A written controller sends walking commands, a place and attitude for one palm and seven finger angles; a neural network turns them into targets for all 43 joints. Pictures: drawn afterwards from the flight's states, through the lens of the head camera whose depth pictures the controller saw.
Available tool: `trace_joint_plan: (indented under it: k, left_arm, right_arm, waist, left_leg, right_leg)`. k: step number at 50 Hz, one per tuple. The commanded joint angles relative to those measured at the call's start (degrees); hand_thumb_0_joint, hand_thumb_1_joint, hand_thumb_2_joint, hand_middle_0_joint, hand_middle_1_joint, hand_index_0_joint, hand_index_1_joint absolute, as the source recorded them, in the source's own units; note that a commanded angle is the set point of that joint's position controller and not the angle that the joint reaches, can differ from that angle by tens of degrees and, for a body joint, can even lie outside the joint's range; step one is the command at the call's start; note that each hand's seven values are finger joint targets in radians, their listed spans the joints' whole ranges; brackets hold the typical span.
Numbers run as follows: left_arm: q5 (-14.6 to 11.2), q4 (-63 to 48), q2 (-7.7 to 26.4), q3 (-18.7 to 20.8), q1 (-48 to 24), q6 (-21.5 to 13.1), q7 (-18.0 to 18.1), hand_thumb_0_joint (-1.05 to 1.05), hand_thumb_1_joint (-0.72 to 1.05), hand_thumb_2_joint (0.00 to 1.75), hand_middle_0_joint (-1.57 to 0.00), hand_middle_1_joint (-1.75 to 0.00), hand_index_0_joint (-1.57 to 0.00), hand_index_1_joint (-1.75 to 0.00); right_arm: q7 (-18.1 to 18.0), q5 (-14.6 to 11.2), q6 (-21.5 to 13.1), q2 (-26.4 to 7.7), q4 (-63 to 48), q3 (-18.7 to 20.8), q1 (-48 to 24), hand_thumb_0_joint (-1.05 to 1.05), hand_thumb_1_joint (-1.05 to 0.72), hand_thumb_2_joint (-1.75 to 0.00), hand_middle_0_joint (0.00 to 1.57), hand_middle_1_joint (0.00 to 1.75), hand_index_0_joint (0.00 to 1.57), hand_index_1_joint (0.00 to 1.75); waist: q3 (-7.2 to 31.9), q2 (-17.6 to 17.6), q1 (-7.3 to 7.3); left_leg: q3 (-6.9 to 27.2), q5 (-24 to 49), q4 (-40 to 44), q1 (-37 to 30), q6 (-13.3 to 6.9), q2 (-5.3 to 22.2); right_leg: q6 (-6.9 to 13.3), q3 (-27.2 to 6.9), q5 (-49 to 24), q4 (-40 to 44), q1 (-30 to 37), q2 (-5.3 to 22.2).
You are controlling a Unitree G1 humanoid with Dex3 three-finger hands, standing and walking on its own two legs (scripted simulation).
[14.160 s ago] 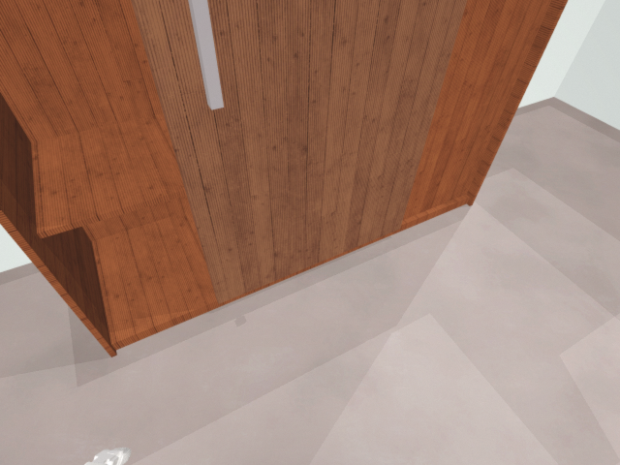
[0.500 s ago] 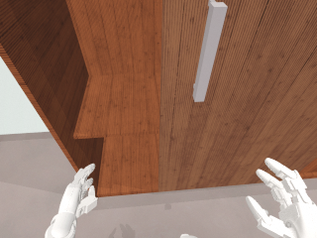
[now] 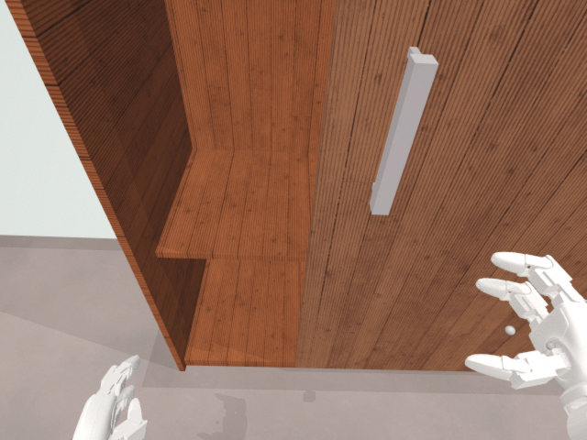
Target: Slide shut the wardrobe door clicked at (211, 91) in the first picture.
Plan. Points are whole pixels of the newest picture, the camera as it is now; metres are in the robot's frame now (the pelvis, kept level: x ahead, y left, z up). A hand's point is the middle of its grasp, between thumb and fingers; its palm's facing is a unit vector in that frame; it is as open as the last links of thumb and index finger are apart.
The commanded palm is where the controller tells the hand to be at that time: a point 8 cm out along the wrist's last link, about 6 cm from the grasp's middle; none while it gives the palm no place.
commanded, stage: raise the hand with hooked fingers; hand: right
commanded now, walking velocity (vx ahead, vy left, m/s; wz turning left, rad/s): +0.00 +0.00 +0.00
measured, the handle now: (394, 138) +0.48 -0.12 +0.20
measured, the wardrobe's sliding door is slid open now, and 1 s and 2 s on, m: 0.37 0.37 0.37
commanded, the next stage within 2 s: move the hooked fingers beside the handle in 1.00 s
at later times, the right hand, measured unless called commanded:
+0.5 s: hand out of the picture +0.27 -0.28 +0.24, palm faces +0.08 +0.98 -0.16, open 13.9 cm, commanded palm +0.24 -0.32 +0.23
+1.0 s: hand (581, 227) +0.30 -0.28 +0.22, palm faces +0.10 +0.99 -0.12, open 14.0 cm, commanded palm +0.25 -0.31 +0.23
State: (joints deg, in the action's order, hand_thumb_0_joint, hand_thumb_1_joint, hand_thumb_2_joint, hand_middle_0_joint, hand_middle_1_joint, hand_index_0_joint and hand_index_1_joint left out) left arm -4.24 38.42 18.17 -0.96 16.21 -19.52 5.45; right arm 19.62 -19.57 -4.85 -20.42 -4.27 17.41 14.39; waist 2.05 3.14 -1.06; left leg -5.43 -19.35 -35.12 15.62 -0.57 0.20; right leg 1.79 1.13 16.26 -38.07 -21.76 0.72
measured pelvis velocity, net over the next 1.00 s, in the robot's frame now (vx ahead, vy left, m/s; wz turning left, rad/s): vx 0.01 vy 0.02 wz -0.01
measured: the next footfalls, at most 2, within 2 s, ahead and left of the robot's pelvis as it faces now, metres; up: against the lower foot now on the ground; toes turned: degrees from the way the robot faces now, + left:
none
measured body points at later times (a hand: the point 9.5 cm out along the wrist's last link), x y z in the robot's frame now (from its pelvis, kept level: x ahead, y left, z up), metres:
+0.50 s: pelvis +0.01 +0.01 +0.01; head -0.02 +0.03 +0.46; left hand +0.20 +0.21 -0.05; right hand +0.25 -0.33 +0.25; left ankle -0.01 +0.11 -0.72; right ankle +0.04 -0.10 -0.72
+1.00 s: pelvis +0.01 +0.02 +0.01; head -0.01 +0.05 +0.46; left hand +0.21 +0.25 -0.06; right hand +0.28 -0.33 +0.23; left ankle -0.01 +0.11 -0.72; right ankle +0.04 -0.10 -0.72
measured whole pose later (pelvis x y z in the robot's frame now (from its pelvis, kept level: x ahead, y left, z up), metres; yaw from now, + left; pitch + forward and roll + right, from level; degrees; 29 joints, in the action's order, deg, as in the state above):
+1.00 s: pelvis +0.01 +0.02 +0.01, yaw -1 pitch -3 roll +1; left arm -5.6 36.7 17.5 -4.6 11.8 -13.8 4.9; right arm 26.3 -19.3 13.6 -31.6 11.0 28.3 -11.3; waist 1.1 4.8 -2.6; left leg -6.0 -16.3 -26.2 7.3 -1.6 -0.4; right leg 0.5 0.5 12.7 -28.6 -13.3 0.7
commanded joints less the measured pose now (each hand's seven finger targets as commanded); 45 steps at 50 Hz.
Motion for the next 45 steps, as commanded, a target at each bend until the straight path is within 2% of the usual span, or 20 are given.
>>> trace_joint_plan:
  k: [1,2,6,10,12,14,17,20,22,23,26,28,30,32,36,37,40,42,43,45]
  left_arm:
    - [0.5,-10.0,4.7,1.1,-8.7,-5.2,0.6,0.0,0.9,0.9,-0.2,-0.3,-0.2,-0.3]
    - [0.7,-9.5,4.7,0.8,-8.4,-5.1,0.6,0.0,0.9,0.9,-0.2,-0.3,-0.2,-0.3]
    - [0.1,-8.7,4.4,0.0,-9.9,-4.4,0.4,0.0,0.9,0.9,-0.2,-0.3,-0.2,-0.3]
    - [-0.6,-9.3,4.8,-0.7,-10.3,-2.6,0.5,0.0,0.9,0.9,-0.2,-0.3,-0.2,-0.3]
    - [-0.7,-10.0,4.9,-1.0,-10.8,-1.7,0.5,0.0,0.9,0.9,-0.2,-0.3,-0.2,-0.3]
    - [-0.6,-10.9,4.7,-1.3,-11.3,-1.2,0.5,0.0,0.9,0.9,-0.2,-0.3,-0.2,-0.3]
    - [0.1,-11.1,4.4,-1.8,-12.1,-1.0,0.5,0.0,0.9,0.9,-0.2,-0.3,-0.2,-0.3]
    - [0.2,-10.7,4.0,-2.1,-12.4,-1.0,0.4,0.0,0.9,0.9,-0.2,-0.3,-0.2,-0.3]
    - [0.2,-9.5,4.3,-2.0,-12.2,-0.4,0.3,0.0,0.9,0.9,-0.2,-0.3,-0.2,-0.3]
    - [-0.2,-9.0,4.4,-2.1,-12.5,0.0,0.3,0.0,0.9,0.9,-0.2,-0.3,-0.2,-0.3]
    - [-0.9,-8.9,5.1,-1.9,-12.1,0.8,0.3,0.0,0.9,0.9,-0.2,-0.3,-0.2,-0.3]
    - [-1.3,-9.4,5.5,-1.5,-11.7,1.5,-0.2,0.0,0.9,0.9,-0.2,-0.3,-0.2,-0.3]
    - [-1.7,-10.7,6.1,-1.3,-12.2,2.2,-0.6,0.0,0.9,0.9,-0.2,-0.3,-0.2,-0.3]
    - [-1.6,-11.9,5.9,-1.2,-12.7,2.5,-1.0,0.0,0.9,0.9,-0.2,-0.3,-0.2,-0.3]
    - [-0.5,-13.4,4.9,-1.1,-13.4,1.3,-0.8,0.0,0.9,0.9,-0.2,-0.3,-0.2,-0.3]
    - [0.0,-12.6,4.7,-1.3,-13.4,1.1,-0.8,0.0,0.9,0.9,-0.2,-0.3,-0.2,-0.3]
    - [0.1,-10.9,4.2,-1.1,-12.4,0.6,-0.6,0.0,0.9,0.9,-0.2,-0.3,-0.2,-0.3]
    - [0.0,-9.4,4.6,-0.7,-11.8,1.2,-0.5,0.0,0.9,0.9,-0.2,-0.3,-0.2,-0.3]
    - [-0.6,-9.2,4.9,-0.9,-12.2,1.5,-0.4,0.0,0.9,0.9,-0.2,-0.3,-0.2,-0.3]
    - [-1.1,-9.7,5.5,-0.9,-12.1,2.0,-0.2,0.0,0.9,0.9,-0.2,-0.3,-0.2,-0.3]
  right_arm:
    - [-1.2,-1.6,-3.7,-16.4,-16.9,11.4,-16.3,0.0,0.41,-0.34,0.29,1.14,0.29,1.14]
    - [-1.5,-1.9,-3.5,-17.9,-16.2,13.2,-17.1,0.0,0.43,-0.33,0.29,1.15,0.29,1.15]
    - [0.4,-2.9,-0.2,-16.0,-8.5,12.0,-20.9,0.0,0.5,-0.3,0.3,1.2,0.3,1.2]
    - [4.1,-2.0,6.5,-15.5,-1.3,8.3,-26.8,0.0,0.5,-0.3,0.3,1.2,0.3,1.2]
    - [5.3,-1.1,8.7,-16.6,-1.2,7.9,-29.5,0.0,0.5,-0.3,0.3,1.2,0.3,1.2]
    - [5.9,-1.1,9.5,-19.7,-4.0,9.8,-33.5,0.0,0.5,-0.3,0.3,1.2,0.3,1.2]
    - [5.2,-1.3,8.1,-26.6,-9.1,16.3,-36.7,0.0,0.5,-0.3,0.3,1.2,0.3,1.2]
    - [4.9,-2.2,6.7,-28.0,-9.4,19.3,-39.1,0.0,0.5,-0.3,0.3,1.2,0.3,1.2]
    - [5.2,-2.3,7.8,-29.0,-3.7,20.5,-38.7,0.0,0.5,-0.3,0.3,1.2,0.3,1.2]
    - [5.8,-2.4,9.1,-27.3,-0.5,18.6,-40.6,0.0,0.5,-0.3,0.3,1.2,0.3,1.2]
    - [8.0,-1.2,13.6,-24.7,7.7,13.8,-41.8,0.0,0.5,-0.3,0.3,1.2,0.3,1.2]
    - [9.2,-0.7,15.7,-21.8,11.8,10.8,-38.4,0.0,0.5,-0.3,0.3,1.2,0.3,1.2]
    - [10.5,-0.8,17.0,-21.5,10.5,9.5,-37.6,0.0,0.5,-0.3,0.3,1.2,0.3,1.2]
    - [11.1,-1.4,16.5,-23.7,5.6,11.4,-37.8,0.0,0.5,-0.3,0.3,1.2,0.3,1.2]
    - [8.0,-3.0,9.8,-32.3,-10.1,21.9,-40.9,0.0,0.5,-0.3,0.3,1.2,0.3,1.2]
    - [6.5,-3.2,8.3,-34.9,-11.7,24.9,-39.4,0.0,0.5,-0.3,0.3,1.2,0.3,1.2]
    - [4.1,-2.9,7.0,-30.8,-7.9,23.9,-38.7,0.0,0.5,-0.3,0.3,1.2,0.3,1.2]
    - [3.9,-1.9,9.8,-28.3,0.0,21.7,-37.8,0.0,0.5,-0.3,0.3,1.2,0.3,1.2]
    - [4.4,-1.6,11.7,-26.0,2.8,18.3,-39.2,0.0,0.5,-0.3,0.3,1.2,0.3,1.2]
    - [5.8,-0.9,15.3,-23.8,7.4,14.1,-39.4,0.0,0.5,-0.3,0.3,1.2,0.3,1.2]
  waist:
    - [9.5,2.7,-1.24]
    - [9.4,3.3,-1.77]
    - [3.9,4.8,-1.49]
    - [-0.7,1.5,-0.74]
    - [0.4,2.1,-0.73]
    - [4.7,1.4,-0.9]
    - [11.1,2.5,-1.92]
    - [13.3,4.1,-1.96]
    - [10.4,2.3,-2.18]
    - [6.5,2.7,-1.51]
    - [1.9,3.0,-0.82]
    - [0.4,-0.8,-0.7]
    - [3.0,-2.1,-0.8]
    - [7.2,-2.2,-1.14]
    - [18.5,1.9,-2.77]
    - [17.3,2.2,-3.25]
    - [11.5,4.7,-2.41]
    - [4.8,5.0,-2.1]
    - [1.3,6.1,-1.27]
    - [-1.6,4.0,-0.7]
  left_leg:
    - [0.7,5.9,8.2,0.2,-0.3,-1.1]
    - [0.6,6.5,8.7,-0.7,-0.5,-1.3]
    - [0.7,8.2,10.4,-0.3,-0.7,-1.5]
    - [1.1,5.3,12.5,0.9,-0.5,-1.6]
    - [1.4,5.4,13.0,0.3,-0.5,-1.5]
    - [1.3,6.0,13.0,-0.9,-0.6,-1.4]
    - [1.5,8.5,13.2,-3.9,-0.7,-1.5]
    - [1.1,12.0,13.2,-5.8,-0.9,-1.5]
    - [1.2,12.3,14.2,-5.7,-0.8,-1.6]
    - [1.2,11.9,14.6,-4.2,-0.8,-1.5]
    - [1.4,10.5,15.1,-1.4,-0.8,-1.1]
    - [1.8,10.2,15.2,-0.6,-0.5,-0.6]
    - [2.2,10.3,14.5,-0.9,-0.3,-0.3]
    - [2.7,11.1,13.8,-2.4,-0.2,-0.1]
    - [2.7,17.0,12.2,-8.2,-0.5,-0.5]
    - [3.0,17.3,12.8,-8.6,-0.5,-0.4]
    - [2.0,18.0,13.0,-6.8,-0.7,-0.8]
    - [2.7,15.9,14.3,-4.2,-0.6,-0.6]
    - [2.8,13.6,15.0,-2.2,-0.4,-0.4]
    - [3.1,10.6,15.5,-0.2,-0.2,-0.2]
  right_leg:
    - [0.5,-4.6,-6.0,10.1,12.4,-0.2]
    - [0.3,-4.6,-6.9,10.4,12.5,-0.2]
    - [-0.2,-4.6,-6.5,12.5,12.6,-0.2]
    - [0.0,-5.1,-1.9,14.7,10.7,-0.3]
    - [0.3,-4.7,-2.2,14.5,11.8,-0.6]
    - [0.5,-5.3,-3.2,14.6,14.1,-0.8]
    - [0.5,-5.1,-7.4,13.8,17.9,-1.0]
    - [0.2,-5.2,-10.7,14.2,19.9,-1.0]
    - [0.3,-4.9,-10.6,14.4,18.1,-0.9]
    - [0.2,-4.7,-9.5,14.9,16.6,-1.0]
    - [0.2,-4.8,-7.6,15.5,15.2,-1.1]
    - [0.3,-4.5,-7.0,14.7,13.2,-1.2]
    - [0.5,-4.1,-7.0,13.9,13.5,-1.3]
    - [0.6,-3.8,-8.4,12.7,15.0,-1.3]
    - [0.9,-3.6,-14.9,11.9,20.8,-1.6]
    - [0.9,-3.3,-15.4,11.4,20.0,-1.4]
    - [0.6,-3.1,-15.2,12.8,18.7,-1.2]
    - [0.4,-2.8,-12.3,13.1,15.7,-1.1]
    - [0.2,-2.7,-9.9,13.8,14.4,-1.1]
    - [0.3,-3.1,-7.1,14.3,13.1,-1.1]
